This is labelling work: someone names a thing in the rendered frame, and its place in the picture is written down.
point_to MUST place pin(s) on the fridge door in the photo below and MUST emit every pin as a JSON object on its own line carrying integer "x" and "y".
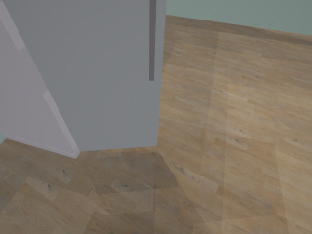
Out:
{"x": 93, "y": 56}

